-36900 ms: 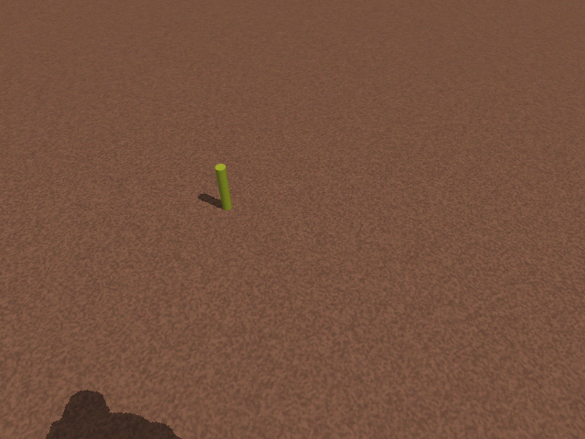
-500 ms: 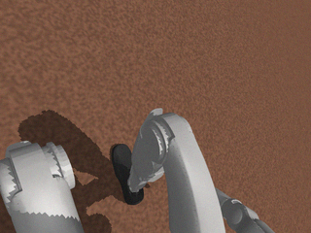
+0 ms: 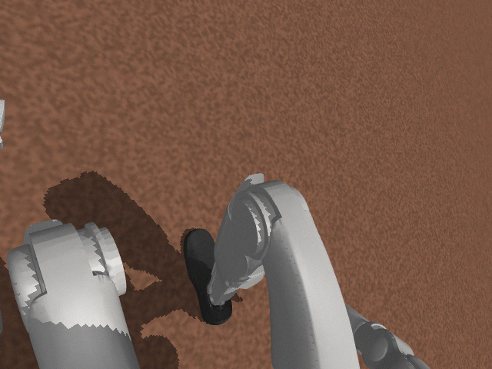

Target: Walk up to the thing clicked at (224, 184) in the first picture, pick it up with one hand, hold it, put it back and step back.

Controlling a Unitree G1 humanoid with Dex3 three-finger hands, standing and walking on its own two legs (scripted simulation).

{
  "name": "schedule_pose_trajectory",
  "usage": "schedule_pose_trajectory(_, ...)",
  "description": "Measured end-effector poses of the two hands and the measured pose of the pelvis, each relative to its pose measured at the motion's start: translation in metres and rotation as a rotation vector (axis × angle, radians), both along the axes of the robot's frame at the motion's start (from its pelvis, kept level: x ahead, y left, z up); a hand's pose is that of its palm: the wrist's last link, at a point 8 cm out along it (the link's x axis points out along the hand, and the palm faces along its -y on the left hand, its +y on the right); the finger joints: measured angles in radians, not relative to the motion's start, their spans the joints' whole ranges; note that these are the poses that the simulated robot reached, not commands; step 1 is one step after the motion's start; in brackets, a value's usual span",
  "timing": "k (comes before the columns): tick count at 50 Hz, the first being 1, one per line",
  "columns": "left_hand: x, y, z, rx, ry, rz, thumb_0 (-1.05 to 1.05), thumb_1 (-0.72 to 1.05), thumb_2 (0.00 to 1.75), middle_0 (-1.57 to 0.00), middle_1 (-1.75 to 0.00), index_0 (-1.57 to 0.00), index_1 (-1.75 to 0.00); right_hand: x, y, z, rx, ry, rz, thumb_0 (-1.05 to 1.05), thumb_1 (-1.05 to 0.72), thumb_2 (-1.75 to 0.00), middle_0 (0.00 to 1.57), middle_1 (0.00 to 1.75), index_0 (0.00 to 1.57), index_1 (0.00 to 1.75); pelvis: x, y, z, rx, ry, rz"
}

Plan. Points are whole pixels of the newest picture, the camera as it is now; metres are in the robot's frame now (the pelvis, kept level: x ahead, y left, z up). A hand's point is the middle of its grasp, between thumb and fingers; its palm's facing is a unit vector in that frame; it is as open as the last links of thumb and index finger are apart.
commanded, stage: settle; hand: left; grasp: from the side
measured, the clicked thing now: out of the picture +0.47 +0.24 -0.16
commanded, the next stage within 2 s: lift in 1.44 s
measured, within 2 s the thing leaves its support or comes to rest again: neither
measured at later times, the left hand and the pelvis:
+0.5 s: hand out of the picture +0.46 +0.24 -0.03, palm faces +0.13 -0.99 -0.07, open 5.8 cm; pelvis +0.01 -0.01 +0.03, yaw +5 degrees
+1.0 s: hand out of the picture +0.46 +0.24 +0.03, palm faces +0.14 -0.99 -0.06, open 5.8 cm; pelvis +0.03 -0.02 +0.06, yaw +10 degrees
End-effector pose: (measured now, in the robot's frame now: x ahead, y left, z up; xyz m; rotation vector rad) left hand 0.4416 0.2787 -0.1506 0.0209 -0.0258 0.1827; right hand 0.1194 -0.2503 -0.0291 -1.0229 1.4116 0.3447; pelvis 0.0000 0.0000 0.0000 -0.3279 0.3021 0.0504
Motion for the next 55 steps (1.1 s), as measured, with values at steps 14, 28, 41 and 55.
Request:
schedule_pose_trajectory(14, -0.01, 0.019, 0.07, 0.057, -0.004, -0.031, 0.05, 0.13, 1.09, -0.99, -1.07, -0.98, -1.08, 0.008, -0.001, -0.005, 0.098, -0.088, -0.127, 0.0, -0.9, -0.89, 0.21, 0.3, 0.2, 0.3, 0.002, -0.003, 0.015, 0.044, 0.082, 0.027)
schedule_pose_trajectory(28, -0.012, 0.015, 0.128, 0.058, 0.01, -0.053, 0.05, 0.13, 1.1, -1.0, -1.08, -0.99, -1.07, 0.025, -0.006, -0.014, 0.188, -0.167, -0.263, 0.01, -0.89, -0.89, 0.21, 0.3, 0.2, 0.3, 0.009, -0.008, 0.03, 0.102, 0.179, 0.049)
schedule_pose_trajectory(41, -0.003, 0.015, 0.165, 0.061, 0.053, -0.039, 0.06, 0.12, 1.1, -1.0, -1.08, -0.99, -1.07, 0.05, -0.012, -0.015, 0.237, -0.216, -0.346, 0.01, -0.9, -0.89, 0.2, 0.3, 0.2, 0.3, 0.022, -0.016, 0.049, 0.152, 0.262, 0.066)
schedule_pose_trajectory(55, -0.007, 0.003, 0.185, 0.025, 0.086, -0.042, 0.06, 0.12, 1.11, -1.0, -1.08, -0.99, -1.07, 0.062, -0.018, -0.005, 0.263, -0.263, -0.371, 0.01, -0.91, -0.89, 0.2, 0.3, 0.2, 0.29, 0.026, -0.022, 0.067, 0.185, 0.286, 0.074)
